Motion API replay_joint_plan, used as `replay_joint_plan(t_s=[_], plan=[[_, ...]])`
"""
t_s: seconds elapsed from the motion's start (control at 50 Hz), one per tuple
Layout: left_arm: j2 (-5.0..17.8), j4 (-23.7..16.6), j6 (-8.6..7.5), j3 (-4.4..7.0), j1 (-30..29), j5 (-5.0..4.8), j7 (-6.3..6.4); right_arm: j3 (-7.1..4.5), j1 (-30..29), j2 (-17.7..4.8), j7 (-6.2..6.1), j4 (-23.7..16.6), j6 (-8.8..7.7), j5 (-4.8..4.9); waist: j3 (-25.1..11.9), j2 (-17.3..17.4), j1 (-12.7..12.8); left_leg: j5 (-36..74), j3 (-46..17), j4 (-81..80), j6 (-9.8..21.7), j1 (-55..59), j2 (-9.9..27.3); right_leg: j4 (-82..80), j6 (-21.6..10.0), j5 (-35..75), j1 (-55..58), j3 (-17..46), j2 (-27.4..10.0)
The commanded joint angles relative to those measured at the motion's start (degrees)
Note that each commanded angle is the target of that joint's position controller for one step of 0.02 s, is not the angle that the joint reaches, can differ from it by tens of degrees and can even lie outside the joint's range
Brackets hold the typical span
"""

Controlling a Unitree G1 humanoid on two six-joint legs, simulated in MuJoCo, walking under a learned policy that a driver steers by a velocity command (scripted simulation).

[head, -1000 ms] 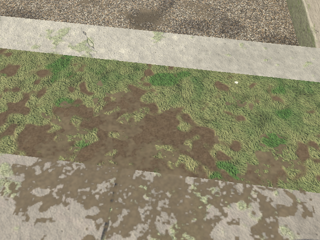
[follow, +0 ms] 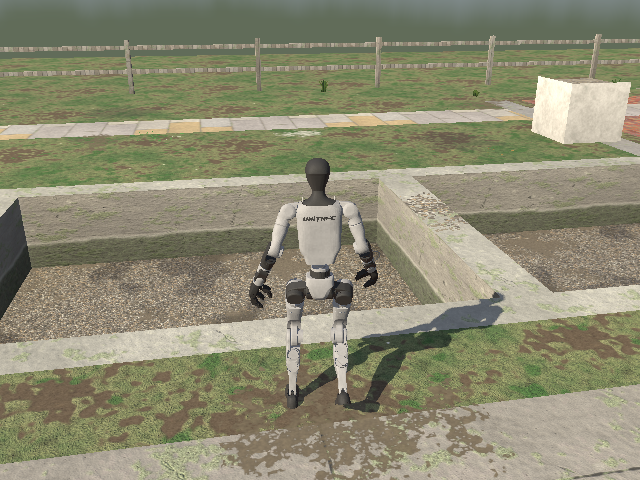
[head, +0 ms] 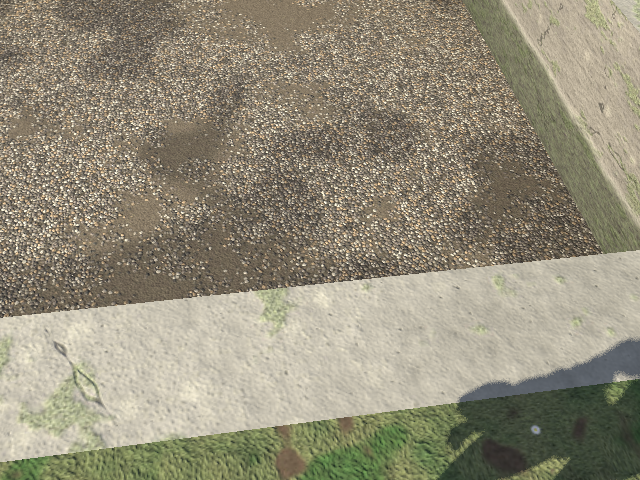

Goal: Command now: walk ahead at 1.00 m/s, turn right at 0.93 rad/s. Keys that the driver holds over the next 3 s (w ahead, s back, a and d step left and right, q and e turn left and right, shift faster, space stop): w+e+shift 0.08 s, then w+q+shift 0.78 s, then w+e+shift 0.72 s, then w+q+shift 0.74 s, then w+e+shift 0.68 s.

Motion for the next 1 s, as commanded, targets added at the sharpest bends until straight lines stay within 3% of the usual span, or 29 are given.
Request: replay_joint_plan(t_s=[0.02, 0.06, 0.12, 0.2, 0.24, 0.28, 0.3, 0.32, 0.34, 0.36, 0.38, 0.44, 0.5, 0.58, 0.62, 0.66, 0.68, 0.7, 0.72, 0.74, 0.76, 0.78, 0.82, 0.86, 0.88, 0.92, 0.96, 0.98, 1.0], plan=[[-1.4, -7.3, 1.18, -0.93, -6.3, 1.16, -1.89, -1.65, 12.4, -3.3, 0.22, 2.9, -0.91, 0.96, -1.5, 9.5, -4.8, 3.3, -14.5, -16.3, 6.0, 19.9, 14.3, 2.4, 0.5, 2.6, -22.7, 1.2, -7.2], [-3.6, -10.3, 2.31, -1.85, -9.6, 1.18, -2.67, -1.44, 13.3, -2.5, 0.99, 4.7, -1.85, 2.23, -0.2, 10.0, -3.2, 13.8, -7.7, -17.5, 4.9, 18.5, 14.3, 1.5, 0.4, 4.2, -25.1, -0.1, -8.0], [-3.7, -13.5, 1.69, -3.17, -15.3, 1.48, -3.51, -1.11, 12.0, -2.0, 1.37, 5.9, -2.71, 1.69, 3.7, 8.2, -1.4, 22.0, 0.5, -22.3, 5.6, 12.4, 10.7, -8.4, 0.3, 11.6, -22.6, -0.2, -6.7], [-3.0, -13.8, 0.43, -4.59, -20.4, 1.37, -3.79, -1.44, 16.2, -8.0, 0.94, 9.3, -2.53, 2.47, 8.4, 4.2, -0.9, 41.0, 5.5, -28.2, 8.7, 9.0, 10.0, -31.2, -1.5, 17.4, -5.3, -8.7, -0.8], [-0.2, -11.4, 0.19, -3.75, -13.9, 2.09, -2.50, -2.11, 17.8, -12.9, 0.46, 10.9, -2.00, 3.00, 3.1, 6.8, 3.3, 66.2, 5.3, -16.7, 9.5, 14.4, 11.1, -32.6, -2.6, 11.8, 5.9, -10.4, 2.3], [4.7, -5.4, -0.12, -1.26, 5.9, 3.03, 0.04, -2.14, 16.8, -14.3, -0.05, 11.1, -0.52, 3.07, -7.0, 7.2, 13.1, 59.7, 3.8, 11.8, 8.7, 7.3, 9.2, -39.6, -4.1, 9.0, 30.1, -4.8, 0.3], [10.2, -4.5, -0.17, 0.32, 9.5, 3.62, 1.49, -0.83, 20.8, -7.3, 0.35, 10.2, -0.33, 2.51, -14.0, -1.6, 10.1, 14.1, 1.2, 33.3, 8.2, -4.3, 3.4, -39.2, -3.5, -4.1, 42.6, 10.6, -13.6], [13.3, -7.1, -0.35, 0.85, 8.0, 3.78, 1.80, -0.05, 27.5, -2.2, 0.27, 7.6, -0.27, 5.06, -24.9, -9.9, 4.6, -14.2, -6.7, 52.4, 7.2, -16.2, -3.4, -48.5, -7.3, -8.5, 49.3, 38.5, -29.7], [9.4, -7.0, 0.03, 0.65, 5.3, 1.98, 1.72, -1.83, 18.1, -8.8, -0.42, 5.7, 0.30, 4.20, -18.9, 0.0, 6.6, -6.8, -9.4, 53.6, 7.3, -20.3, -1.6, -53.7, -6.5, -6.2, 40.2, 34.6, -27.1], [6.1, -5.6, -0.57, -0.19, 2.2, 1.93, 1.96, -1.99, 15.9, -7.5, -0.45, 4.8, 0.61, 4.24, -8.2, -1.5, 3.4, -4.5, -7.3, 52.2, 7.1, -23.1, 0.4, -53.7, -6.1, 1.7, 32.7, 25.3, -25.0], [3.0, -4.7, -1.30, -0.65, 1.8, 1.71, 1.44, -1.70, 15.9, -5.5, -0.33, 5.3, 1.03, 4.07, -3.6, 0.1, 1.7, -3.7, -7.0, 49.7, 7.2, -21.8, 2.2, -54.6, -5.2, 11.2, 26.4, 17.8, -22.2], [-1.5, -3.3, -3.35, -1.51, 1.1, 0.69, 1.05, -2.07, 19.3, -1.4, 0.70, 6.6, 4.71, 3.05, 0.1, -1.6, -3.5, -2.0, -7.2, 46.5, 6.7, -15.9, 4.7, -56.5, -1.8, 17.7, 14.8, 4.3, -18.1], [-2.5, -2.2, -4.84, -1.81, -0.3, -0.46, 1.53, -1.79, 9.9, 1.5, 0.93, 1.8, 6.83, 2.92, 6.3, -2.1, -4.9, 6.7, -4.7, 36.3, 7.2, -19.2, 4.7, -57.8, 1.1, 26.8, 8.7, -7.1, -15.0], [-1.9, -2.1, -4.96, -2.20, -0.9, -0.72, 2.60, -1.57, 4.2, 1.8, 2.60, -1.9, 5.81, 2.35, 5.7, -1.1, -6.4, 22.9, 3.2, 19.4, 11.1, -12.6, 1.3, -52.6, 2.9, 36.2, 4.6, -17.3, -13.4], [2.0, -2.7, -4.20, -1.60, -1.8, -0.88, 3.75, -2.49, 5.6, -0.7, 3.94, -1.8, 5.57, 2.96, 3.6, -1.1, -8.1, 19.5, 6.5, 15.5, 11.8, -1.7, -3.4, -48.2, 4.0, 47.1, 3.0, -19.1, -13.5], [7.2, -3.8, -2.15, 0.06, -7.2, -0.64, 4.91, -4.40, 25.1, -4.4, 2.93, 3.3, 6.54, 3.91, -5.8, -8.4, -17.6, 5.5, 5.4, 22.9, 13.6, 19.0, -8.2, -24.9, 5.1, 74.4, -0.1, -17.8, -15.0], [8.1, -5.1, -1.25, 0.49, -14.2, -1.59, 4.67, -6.25, 36.9, -7.8, 1.79, 6.2, 7.08, 4.12, -9.5, -5.8, -25.4, 6.6, -1.0, 21.0, 17.5, 29.8, -5.9, -3.0, 6.8, 70.9, -5.2, -14.2, -13.9], [3.4, -4.5, 0.06, -0.20, -16.3, -2.01, 3.56, -6.64, 32.2, -9.9, 1.26, 5.3, 7.06, 5.88, -4.5, 10.4, -24.4, 19.2, -9.3, 13.9, 20.7, 30.1, -3.4, 25.8, 8.0, 18.6, -16.4, -14.2, -1.2], [-3.6, -7.2, 0.90, -2.01, -7.8, -0.06, 3.51, -4.90, 18.1, -10.8, 1.41, 2.5, 7.03, 6.19, -0.9, 21.6, -8.3, 53.5, -20.0, 13.6, 20.0, 23.0, -2.1, 34.7, 7.5, -8.3, -25.3, -8.0, 2.2], [-3.7, -11.7, 0.59, -2.77, -3.4, 0.81, 3.61, -5.17, 14.8, -11.7, 0.75, -1.3, 6.73, 6.18, -11.8, 20.4, -5.0, 47.0, -35.6, 5.6, 26.1, 25.8, 6.5, 31.4, 8.8, -6.3, -28.6, 0.5, 1.4], [-2.2, -12.9, 0.56, -3.26, -6.6, 1.61, 3.96, -5.15, 11.6, -9.9, -0.18, -2.7, 7.12, 5.50, -11.5, 12.6, -4.3, 30.2, -41.9, -1.4, 26.8, 15.6, 8.3, 25.9, 9.8, -3.9, -27.6, 2.4, 0.3], [-2.6, -12.4, 1.65, -3.15, -7.0, 2.53, 5.11, -3.62, 5.7, -6.3, -1.54, -4.5, 6.53, 4.23, -2.1, 5.6, -0.8, 34.3, -35.4, 4.8, 26.1, -3.7, 5.9, 20.5, 11.2, -2.8, -24.0, 2.0, 0.1], [-5.1, -13.1, 4.89, -4.34, -5.2, 4.68, 6.65, -0.49, -1.9, -1.8, -0.42, -7.6, 4.06, 3.17, -1.7, 2.8, 3.0, 45.6, -23.1, 7.4, 21.2, -19.3, -2.1, 5.5, 12.0, -6.1, -12.0, -1.6, 0.2], [-5.3, -14.7, 7.16, -5.02, -5.0, 4.62, 7.29, 0.48, -4.1, -2.0, 0.50, -9.0, 2.82, 2.59, -6.7, 4.3, 3.5, 53.9, -21.7, 6.2, 19.1, -20.1, -4.9, -8.3, 12.2, -5.3, -3.7, -2.9, 0.3], [-5.3, -14.4, 7.19, -5.27, -4.0, 4.66, 6.65, 0.42, -3.1, -3.4, 0.51, -8.9, 2.88, 2.53, -15.0, 7.1, 2.4, 55.8, -23.5, 5.6, 17.9, -9.9, -3.3, -10.7, 11.3, -3.9, -1.5, -2.1, -0.1], [-4.5, -13.1, 5.38, -5.29, -2.3, 4.20, 5.78, -0.11, -4.7, -3.9, 0.54, -9.6, 3.67, 2.45, -21.4, 4.8, 0.8, 57.4, -22.9, 7.6, 15.8, -2.2, 0.6, -10.1, 9.6, 0.5, 2.8, -1.0, -2.5], [-4.1, -10.6, 2.93, -4.83, -0.9, 2.44, 5.30, 0.17, -9.2, -2.2, 0.13, -10.9, 5.35, 2.65, -20.4, -0.7, 1.2, 48.9, -15.0, 12.6, 12.4, -5.4, -0.4, -15.1, 7.6, 9.5, 11.1, -4.3, -2.2], [-4.4, -11.1, 3.31, -4.62, 0.8, 2.15, 5.02, 0.15, -17.1, -2.7, 0.27, -13.0, 6.13, 2.27, -16.8, -2.9, 5.8, 55.0, -10.9, 24.4, 8.2, -9.1, -2.1, -18.4, 4.1, 25.2, 13.0, -2.2, -3.6], [-2.5, -12.7, 3.72, -4.05, -3.0, 1.22, 4.16, 0.40, -12.2, -0.8, -0.18, -12.8, 7.24, 2.21, -14.3, -9.7, 1.4, 44.2, -4.5, 35.1, 2.1, -11.6, -8.0, -22.2, -2.2, 45.8, 9.1, 5.6, -3.9]])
